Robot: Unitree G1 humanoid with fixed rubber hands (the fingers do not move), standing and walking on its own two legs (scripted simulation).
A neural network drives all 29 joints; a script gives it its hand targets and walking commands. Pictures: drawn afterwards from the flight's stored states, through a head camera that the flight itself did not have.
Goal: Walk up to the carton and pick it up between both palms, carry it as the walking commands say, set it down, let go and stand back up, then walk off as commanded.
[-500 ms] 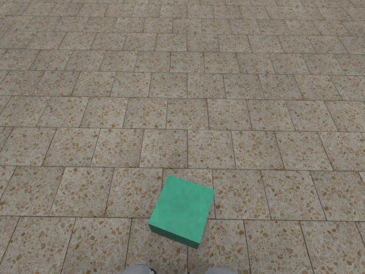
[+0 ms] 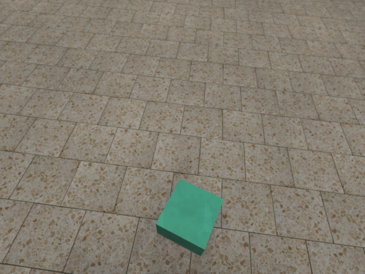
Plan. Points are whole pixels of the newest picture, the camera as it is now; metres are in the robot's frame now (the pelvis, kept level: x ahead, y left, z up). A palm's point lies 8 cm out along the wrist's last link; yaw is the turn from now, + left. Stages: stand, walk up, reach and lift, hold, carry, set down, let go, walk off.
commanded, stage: walk up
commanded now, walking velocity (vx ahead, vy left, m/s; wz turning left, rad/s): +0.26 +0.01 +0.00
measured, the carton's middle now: (189, 216) +0.45 -0.04 -0.69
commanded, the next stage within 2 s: none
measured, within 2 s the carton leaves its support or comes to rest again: neither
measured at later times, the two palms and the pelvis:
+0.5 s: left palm out of the picture +0.06 +0.23 -0.14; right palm out of the picture +0.00 -0.17 -0.15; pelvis +0.04 +0.01 +0.00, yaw -1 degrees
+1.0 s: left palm out of the picture +0.09 +0.35 -0.15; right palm out of the picture +0.07 -0.17 -0.12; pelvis +0.05 +0.09 +0.00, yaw -14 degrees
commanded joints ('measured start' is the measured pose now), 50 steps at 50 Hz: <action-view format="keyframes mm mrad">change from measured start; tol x32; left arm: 1 -60 60 17 -92 0 0 -33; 50 25 170 48 -161 23 36 -49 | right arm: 1 378 -148 -47 34 -12 -64 -5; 50 61 -176 -29 -186 -33 -49 -19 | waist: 1 -193 279 -189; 41 -33 -268 1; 45 -137 412 -91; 50 -45 254 -10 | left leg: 1 456 271 -326 -363 -95 94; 2 278 345 -441 -469 -383 166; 6 57 244 -155 -314 660 172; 15 -37 80 -72 -292 130 77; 29 97 87 -63 -292 292 47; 35 -318 59 -50 409 -97 -16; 44 299 98 -28 -263 98 -21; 50 -70 271 -104 -352 249 203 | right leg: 1 -327 -7 18 270 -234 -19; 30 99 -132 160 -97 303 -13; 33 224 -459 731 -255 172 -208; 43 -237 -147 359 -98 87 -45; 50 -199 -2 118 657 -228 77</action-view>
